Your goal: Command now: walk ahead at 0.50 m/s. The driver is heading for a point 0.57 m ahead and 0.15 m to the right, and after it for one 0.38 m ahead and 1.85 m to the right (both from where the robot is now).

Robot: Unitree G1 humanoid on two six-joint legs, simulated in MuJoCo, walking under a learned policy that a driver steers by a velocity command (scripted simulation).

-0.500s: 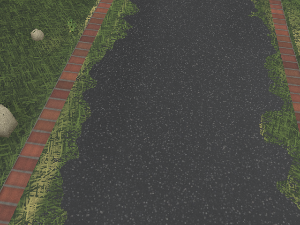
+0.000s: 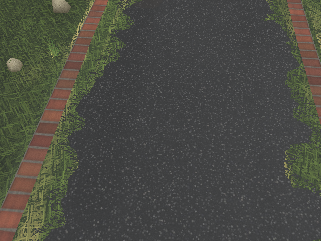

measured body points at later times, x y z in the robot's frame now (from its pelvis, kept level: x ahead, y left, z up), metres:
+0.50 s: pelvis +0.27 +0.04 +0.00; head +0.31 +0.05 +0.44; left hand +0.25 +0.32 -0.14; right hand +0.49 -0.20 -0.09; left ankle +0.38 +0.15 -0.73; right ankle +0.09 -0.09 -0.70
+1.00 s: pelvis +0.53 -0.01 -0.01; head +0.55 -0.03 +0.44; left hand +0.79 +0.16 -0.10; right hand +0.46 -0.28 -0.15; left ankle +0.39 +0.15 -0.72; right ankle +0.62 -0.13 -0.73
